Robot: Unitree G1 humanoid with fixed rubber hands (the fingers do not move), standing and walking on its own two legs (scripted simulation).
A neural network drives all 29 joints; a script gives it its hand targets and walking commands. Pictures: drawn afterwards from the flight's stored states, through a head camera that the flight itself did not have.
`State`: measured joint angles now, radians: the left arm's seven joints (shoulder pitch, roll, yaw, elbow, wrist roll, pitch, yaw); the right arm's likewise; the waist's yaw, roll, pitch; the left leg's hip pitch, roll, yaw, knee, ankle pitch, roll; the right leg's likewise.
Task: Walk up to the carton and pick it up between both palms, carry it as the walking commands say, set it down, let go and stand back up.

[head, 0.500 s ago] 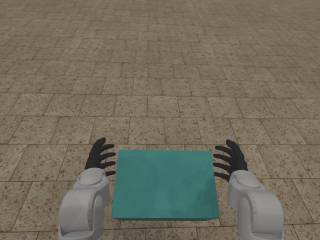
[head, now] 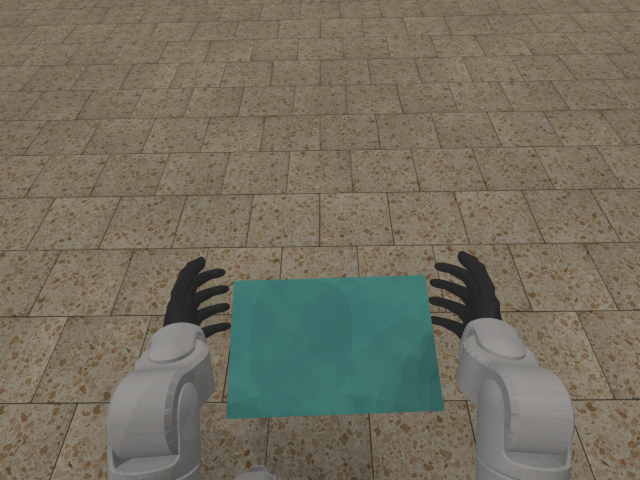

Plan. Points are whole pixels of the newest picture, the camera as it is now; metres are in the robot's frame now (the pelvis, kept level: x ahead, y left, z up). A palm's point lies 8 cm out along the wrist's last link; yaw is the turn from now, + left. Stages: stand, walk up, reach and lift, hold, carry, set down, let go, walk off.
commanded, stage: carry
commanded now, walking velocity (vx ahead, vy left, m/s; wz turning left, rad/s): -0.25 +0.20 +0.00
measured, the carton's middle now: (330, 350) +0.30 +0.00 -0.01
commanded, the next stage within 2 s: none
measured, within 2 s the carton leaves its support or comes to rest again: neither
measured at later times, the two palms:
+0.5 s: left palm (97, 342) +0.27 +0.24 +0.09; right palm (390, 345) +0.27 -0.07 +0.08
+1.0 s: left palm out of the picture +0.19 +0.33 +0.10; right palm (299, 415) +0.20 +0.03 +0.10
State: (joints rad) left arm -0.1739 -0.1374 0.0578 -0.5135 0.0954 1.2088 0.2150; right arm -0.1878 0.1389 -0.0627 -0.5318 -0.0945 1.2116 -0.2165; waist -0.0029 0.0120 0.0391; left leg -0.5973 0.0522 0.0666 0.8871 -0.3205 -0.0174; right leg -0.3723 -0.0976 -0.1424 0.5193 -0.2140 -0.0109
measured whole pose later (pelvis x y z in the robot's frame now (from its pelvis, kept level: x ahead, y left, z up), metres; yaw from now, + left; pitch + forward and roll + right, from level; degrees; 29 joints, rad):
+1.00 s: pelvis -0.06 +0.18 +0.00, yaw -1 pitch +4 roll +0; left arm -0.12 -0.13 0.04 -0.42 0.10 1.26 0.22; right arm -0.11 0.13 -0.05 -0.43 -0.11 1.23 -0.19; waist 0.03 0.01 -0.13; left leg -0.38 0.04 0.12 0.52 -0.20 0.02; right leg -0.31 -0.04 -0.09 0.54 -0.28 0.00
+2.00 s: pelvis -0.06 +0.18 +0.00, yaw -2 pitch +3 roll -1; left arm -0.17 -0.14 0.05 -0.29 0.14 1.20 0.22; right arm -0.15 0.13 -0.07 -0.30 -0.12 1.18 -0.18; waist -0.01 0.00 -0.15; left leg -0.36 0.05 0.12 0.50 -0.19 0.02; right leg -0.28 -0.03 -0.08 0.50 -0.26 0.00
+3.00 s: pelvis -0.05 +0.17 +0.00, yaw -2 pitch +3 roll +0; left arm -0.16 -0.13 0.08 -0.17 0.14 1.03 0.18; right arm -0.14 0.13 -0.09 -0.17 -0.12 1.01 -0.16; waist 0.00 0.00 -0.12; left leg -0.35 0.07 0.11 0.52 -0.21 0.00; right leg -0.28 -0.02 -0.08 0.51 -0.28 -0.01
